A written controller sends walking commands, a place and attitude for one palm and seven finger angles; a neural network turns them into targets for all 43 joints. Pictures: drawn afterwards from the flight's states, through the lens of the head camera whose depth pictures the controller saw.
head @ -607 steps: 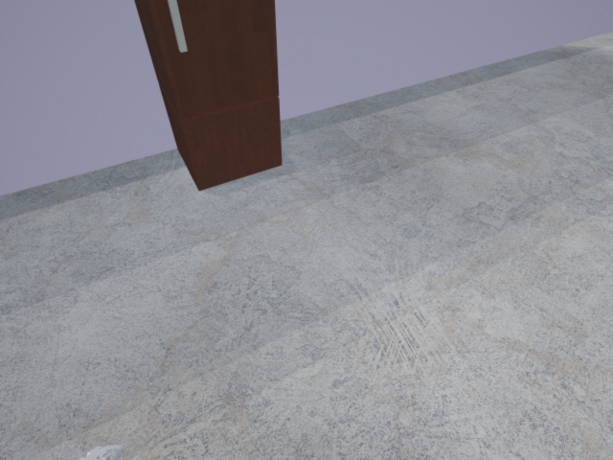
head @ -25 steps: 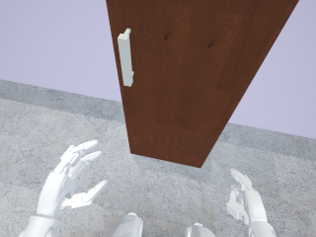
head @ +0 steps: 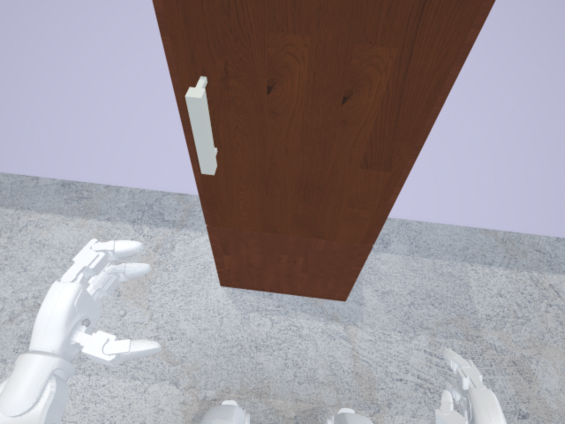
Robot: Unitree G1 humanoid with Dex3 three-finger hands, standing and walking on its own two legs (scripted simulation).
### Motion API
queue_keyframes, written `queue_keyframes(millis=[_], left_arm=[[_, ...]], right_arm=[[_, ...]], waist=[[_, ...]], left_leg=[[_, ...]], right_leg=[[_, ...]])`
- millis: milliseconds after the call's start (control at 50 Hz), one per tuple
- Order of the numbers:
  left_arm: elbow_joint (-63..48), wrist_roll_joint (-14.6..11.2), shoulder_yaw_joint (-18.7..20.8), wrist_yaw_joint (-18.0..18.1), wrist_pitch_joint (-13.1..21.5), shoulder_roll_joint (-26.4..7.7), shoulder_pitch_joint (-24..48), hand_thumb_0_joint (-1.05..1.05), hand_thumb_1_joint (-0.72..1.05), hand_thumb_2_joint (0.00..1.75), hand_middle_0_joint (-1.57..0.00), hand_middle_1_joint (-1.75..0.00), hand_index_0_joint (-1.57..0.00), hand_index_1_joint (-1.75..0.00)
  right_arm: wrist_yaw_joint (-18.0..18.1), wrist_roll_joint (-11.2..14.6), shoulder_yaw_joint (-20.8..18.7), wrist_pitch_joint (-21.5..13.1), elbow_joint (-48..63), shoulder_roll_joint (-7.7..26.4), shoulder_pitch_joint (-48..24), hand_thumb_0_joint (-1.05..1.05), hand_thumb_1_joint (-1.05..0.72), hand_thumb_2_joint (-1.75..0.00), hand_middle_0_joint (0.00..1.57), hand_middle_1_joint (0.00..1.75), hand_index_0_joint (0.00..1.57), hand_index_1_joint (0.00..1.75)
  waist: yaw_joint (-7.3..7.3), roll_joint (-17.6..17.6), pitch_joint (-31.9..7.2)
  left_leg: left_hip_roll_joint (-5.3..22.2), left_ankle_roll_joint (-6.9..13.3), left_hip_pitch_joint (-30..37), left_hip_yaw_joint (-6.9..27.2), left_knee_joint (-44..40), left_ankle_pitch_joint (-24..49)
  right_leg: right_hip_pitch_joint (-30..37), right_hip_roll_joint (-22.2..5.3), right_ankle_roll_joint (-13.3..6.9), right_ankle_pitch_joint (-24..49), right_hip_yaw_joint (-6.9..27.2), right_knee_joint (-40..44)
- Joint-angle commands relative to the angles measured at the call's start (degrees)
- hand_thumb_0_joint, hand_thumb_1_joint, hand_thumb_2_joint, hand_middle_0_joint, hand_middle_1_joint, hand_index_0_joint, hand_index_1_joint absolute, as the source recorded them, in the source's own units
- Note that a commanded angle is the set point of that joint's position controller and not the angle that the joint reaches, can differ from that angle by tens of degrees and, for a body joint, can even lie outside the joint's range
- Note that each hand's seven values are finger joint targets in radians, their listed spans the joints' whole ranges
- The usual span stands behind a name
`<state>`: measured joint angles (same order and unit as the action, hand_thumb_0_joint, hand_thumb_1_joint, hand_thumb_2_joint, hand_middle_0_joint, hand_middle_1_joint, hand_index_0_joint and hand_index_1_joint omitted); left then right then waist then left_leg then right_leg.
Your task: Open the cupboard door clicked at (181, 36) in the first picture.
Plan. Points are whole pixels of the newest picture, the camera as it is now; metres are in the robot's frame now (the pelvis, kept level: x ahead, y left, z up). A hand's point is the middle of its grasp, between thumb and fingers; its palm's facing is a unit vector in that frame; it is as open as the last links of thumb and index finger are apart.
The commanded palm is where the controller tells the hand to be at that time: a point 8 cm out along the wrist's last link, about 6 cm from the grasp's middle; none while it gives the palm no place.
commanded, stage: raise the hand with hooked fingers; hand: left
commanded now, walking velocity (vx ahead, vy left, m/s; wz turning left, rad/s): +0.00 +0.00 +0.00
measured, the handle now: (206, 127) +0.57 +0.17 +0.07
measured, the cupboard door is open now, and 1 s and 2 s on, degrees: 0 0 0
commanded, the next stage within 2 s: move the hooked fingers beside the handle in 1.00 s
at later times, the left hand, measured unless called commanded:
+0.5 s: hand (85, 257) +0.29 +0.26 +0.09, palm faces -0.03 -1.00 -0.06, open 14.0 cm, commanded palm +0.27 +0.31 +0.09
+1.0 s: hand (91, 253) +0.30 +0.26 +0.09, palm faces -0.04 -1.00 -0.04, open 14.0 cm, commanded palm +0.27 +0.30 +0.09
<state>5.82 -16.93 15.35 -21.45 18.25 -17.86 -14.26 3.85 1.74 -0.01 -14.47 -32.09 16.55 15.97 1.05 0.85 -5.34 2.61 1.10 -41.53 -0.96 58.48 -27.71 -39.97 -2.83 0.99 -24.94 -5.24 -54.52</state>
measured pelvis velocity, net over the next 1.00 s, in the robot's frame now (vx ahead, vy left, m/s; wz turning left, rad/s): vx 0.01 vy -0.01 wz -0.01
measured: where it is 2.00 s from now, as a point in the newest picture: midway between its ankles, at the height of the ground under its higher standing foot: outside the picture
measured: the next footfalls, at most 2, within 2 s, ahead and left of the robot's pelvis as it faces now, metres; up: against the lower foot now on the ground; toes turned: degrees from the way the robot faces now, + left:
none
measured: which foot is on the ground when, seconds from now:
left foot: down 0.00-1.00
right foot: down 0.00-1.00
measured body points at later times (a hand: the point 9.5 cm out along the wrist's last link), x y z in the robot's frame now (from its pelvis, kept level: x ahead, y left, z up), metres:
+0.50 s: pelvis +0.01 -0.01 +0.02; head +0.06 -0.01 +0.46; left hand +0.29 +0.32 +0.10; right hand +0.17 -0.26 -0.06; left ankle +0.01 +0.10 -0.68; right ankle +0.02 -0.14 -0.68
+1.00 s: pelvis +0.01 -0.01 +0.02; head +0.06 -0.01 +0.47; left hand +0.29 +0.31 +0.10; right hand +0.16 -0.27 -0.06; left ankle +0.01 +0.10 -0.68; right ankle +0.02 -0.14 -0.68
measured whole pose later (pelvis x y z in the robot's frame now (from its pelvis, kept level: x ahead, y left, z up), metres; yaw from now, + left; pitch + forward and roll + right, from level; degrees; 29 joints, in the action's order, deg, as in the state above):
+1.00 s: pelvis +0.01 -0.01 +0.02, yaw +0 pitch +9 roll -2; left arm 27.3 -20.5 26.1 -34.0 15.8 -24.6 3.7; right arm 4.3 1.7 2.5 -11.9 -32.1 16.4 16.9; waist 0.6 1.4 -4.0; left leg 3.1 0.1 -34.6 -1.5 50.2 -24.6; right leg -33.9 -1.9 0.1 -22.4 -4.8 -47.4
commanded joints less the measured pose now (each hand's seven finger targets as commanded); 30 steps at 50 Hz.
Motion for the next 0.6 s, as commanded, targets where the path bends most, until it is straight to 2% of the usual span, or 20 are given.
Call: queue_keyframes(millis=[0, 40, 120, 140, 200, 220, 260, 280, 300, 340, 360, 400, 420, 460, 520, 560, 580], left_arm=[[-11.16, -2.47, 6.86, -0.71, 3.67, -10.37, 6.97, 0.00, -0.41, 0.34, -0.29, -1.14, -0.29, -1.14], [-8.57, -2.69, 7.55, -1.65, 2.81, -11.69, 9.07, 0.00, -0.45, 0.32, -0.30, -1.17, -0.30, -1.17], [-5.15, -3.06, 8.57, -3.89, 1.14, -13.02, 13.11, 0.00, -0.50, 0.30, -0.30, -1.20, -0.30, -1.20], [-3.92, -3.49, 9.52, -4.65, 0.62, -14.35, 14.78, 0.00, -0.50, 0.30, -0.30, -1.20, -0.30, -1.20], [-2.81, -3.96, 10.84, -6.31, 0.33, -15.84, 18.62, 0.00, -0.50, 0.30, -0.30, -1.20, -0.30, -1.20], [-1.68, -4.02, 10.99, -6.76, 0.17, -15.94, 19.12, 0.00, -0.50, 0.30, -0.30, -1.20, -0.30, -1.20], [-1.10, -4.56, 12.61, -7.84, 0.25, -18.11, 21.88, 0.00, -0.50, 0.30, -0.30, -1.20, -0.30, -1.20], [0.68, -4.69, 12.97, -8.30, 0.10, -18.11, 21.60, 0.00, -0.50, 0.30, -0.30, -1.20, -0.30, -1.20], [1.48, -4.65, 12.71, -8.68, -0.04, -17.96, 22.27, 0.00, -0.50, 0.30, -0.30, -1.20, -0.30, -1.20], [4.45, -4.93, 13.72, -9.72, -0.63, -19.59, 24.19, 0.00, -0.50, 0.30, -0.30, -1.20, -0.30, -1.20], [5.27, -5.01, 14.21, -10.23, -0.85, -20.09, 25.38, 0.00, -0.50, 0.30, -0.30, -1.20, -0.30, -1.20], [6.23, -4.99, 14.83, -10.98, -0.84, -21.20, 26.96, 0.00, -0.50, 0.30, -0.30, -1.20, -0.30, -1.20], [6.66, -5.02, 15.18, -11.22, -0.79, -21.72, 27.46, 0.00, -0.50, 0.30, -0.30, -1.20, -0.30, -1.20], [7.95, -5.11, 16.39, -11.94, -0.92, -23.76, 29.37, 0.00, -0.50, 0.30, -0.30, -1.20, -0.30, -1.20], [9.83, -5.80, 15.23, -12.88, -0.63, -21.43, 27.70, 0.00, -0.50, 0.30, -0.30, -1.20, -0.30, -1.20], [10.08, -5.96, 15.60, -13.46, -0.70, -21.95, 26.93, 0.00, -0.50, 0.30, -0.30, -1.20, -0.30, -1.20], [10.54, -5.81, 15.28, -13.46, -0.78, -21.63, 26.58, 0.00, -0.50, 0.30, -0.30, -1.20, -0.30, -1.20]], right_arm=[[0.37, 0.42, -2.10, -3.06, 8.57, 6.64, -2.30, 0.00, -0.90, -0.90, 0.20, 0.30, 0.20, 0.30], [0.39, 0.35, -1.88, -2.69, 8.30, 7.08, -2.15, 0.00, -0.90, -0.90, 0.20, 0.30, 0.20, 0.30], [0.76, 0.57, -1.48, -2.19, 8.41, 7.37, -2.26, 0.00, -0.90, -0.90, 0.20, 0.30, 0.20, 0.30], [0.90, 0.36, -1.31, -2.01, 8.43, 7.66, -2.01, 0.00, -0.90, -0.90, 0.20, 0.30, 0.20, 0.30], [1.24, 0.48, -1.13, -1.89, 8.22, 7.57, -2.21, 0.00, -0.90, -0.90, 0.20, 0.30, 0.20, 0.30], [1.33, 0.51, -0.99, -1.93, 8.15, 7.51, -2.36, 0.00, -0.90, -0.90, 0.20, 0.30, 0.20, 0.30], [1.43, 0.35, -0.85, -1.83, 7.83, 7.69, -2.04, 0.00, -0.90, -0.90, 0.20, 0.30, 0.20, 0.30], [1.49, 0.34, -0.85, -1.81, 7.66, 7.65, -1.89, 0.00, -0.90, -0.90, 0.20, 0.30, 0.20, 0.30], [1.49, 0.44, -0.79, -1.78, 7.57, 7.74, -1.89, 0.00, -0.90, -0.90, 0.20, 0.30, 0.20, 0.30], [1.57, 0.34, -0.64, -1.53, 7.38, 8.04, -1.71, 0.00, -0.90, -0.90, 0.20, 0.30, 0.20, 0.30], [1.64, 0.44, -0.66, -1.35, 7.34, 8.12, -1.76, 0.00, -0.90, -0.90, 0.20, 0.30, 0.20, 0.30], [1.73, 0.56, -0.73, -1.31, 7.28, 8.12, -1.62, 0.00, -0.90, -0.90, 0.20, 0.30, 0.20, 0.30], [1.76, 0.53, -0.80, -1.31, 7.19, 8.20, -1.28, 0.00, -0.90, -0.90, 0.20, 0.30, 0.20, 0.30], [1.76, 0.39, -0.71, -1.00, 7.30, 8.40, -0.94, 0.00, -0.90, -0.90, 0.20, 0.30, 0.20, 0.30], [1.58, 0.65, -1.16, -1.06, 7.35, 8.41, -0.50, 0.00, -0.90, -0.90, 0.20, 0.30, 0.20, 0.30], [1.12, 0.44, -1.20, -0.95, 7.65, 8.58, -0.16, 0.00, -0.90, -0.90, 0.20, 0.30, 0.20, 0.30], [0.98, 0.54, -1.32, -0.82, 7.71, 8.65, -0.07, 0.00, -0.90, -0.90, 0.20, 0.30, 0.20, 0.30]], waist=[[-0.86, 4.72, -11.60], [-0.42, 4.37, -9.87], [-0.25, 4.42, -10.02], [-0.06, 2.95, -9.63], [-0.27, 3.40, -11.90], [-0.37, 4.39, -11.41], [-0.37, 4.25, -12.78], [-0.49, 3.05, -12.96], [-0.42, 3.46, -12.31], [-0.31, 2.89, -10.79], [-0.31, 2.36, -11.34], [-0.56, 4.31, -11.72], [-0.43, 3.13, -12.56], [-0.59, 3.92, -13.00], [-0.62, 2.56, -12.73], [-1.05, 3.05, -13.75], [-0.95, 3.00, -12.93]], left_leg=[[-2.07, -0.84, 9.94, 3.06, -12.08, 17.57], [-2.15, -0.68, 9.63, 3.03, -12.10, 17.66], [-2.20, -0.73, 10.55, 2.82, -13.05, 16.72], [-2.22, -0.55, 10.24, 2.89, -12.93, 17.16], [-2.33, -0.53, 11.78, 2.76, -13.39, 17.39], [-2.34, -0.59, 11.97, 2.65, -13.60, 17.43], [-2.43, -0.45, 12.71, 2.46, -13.36, 19.11], [-2.35, -0.46, 12.82, 2.58, -13.57, 19.77], [-2.35, -0.49, 12.82, 2.61, -13.84, 19.63], [-2.41, -0.36, 12.26, 2.44, -13.99, 18.72], [-2.45, -0.35, 12.00, 2.21, -14.18, 18.44], [-2.49, -0.36, 12.80, 2.12, -14.70, 18.60], [-2.42, -0.28, 13.36, 2.27, -14.92, 19.16], [-2.54, -0.24, 13.31, 1.99, -14.87, 19.91], [-2.56, -0.13, 13.72, 1.79, -15.18, 20.71], [-2.59, -0.11, 13.99, 1.65, -14.92, 22.88], [-2.62, -0.14, 13.72, 1.53, -15.06, 22.43]], right_leg=[[7.84, 3.52, -2.40, 11.60, 0.16, 6.97], [7.89, 3.84, -2.54, 12.29, 0.36, 7.54], [8.65, 3.65, -2.33, 12.09, 0.48, 8.81], [9.19, 3.94, -2.48, 12.95, 0.64, 8.94], [10.47, 3.75, -2.33, 13.37, 0.97, 9.70], [10.53, 3.70, -2.40, 13.42, 1.05, 9.90], [11.99, 3.81, -2.49, 15.50, 1.52, 10.17], [12.49, 3.81, -2.47, 16.12, 1.39, 10.18], [11.91, 3.81, -2.43, 15.87, 1.24, 10.38], [12.02, 4.00, -2.65, 15.10, 1.57, 11.01], [12.60, 3.75, -2.46, 15.23, 1.81, 11.33], [12.78, 3.58, -2.53, 15.18, 1.98, 11.69], [13.10, 3.59, -2.45, 15.63, 1.82, 11.76], [14.16, 3.69, -2.59, 16.50, 2.36, 11.97], [14.12, 3.55, -2.38, 17.64, 2.28, 12.41], [14.97, 3.63, -2.56, 19.84, 2.36, 11.95], [14.41, 3.63, -2.48, 19.38, 2.31, 12.05]])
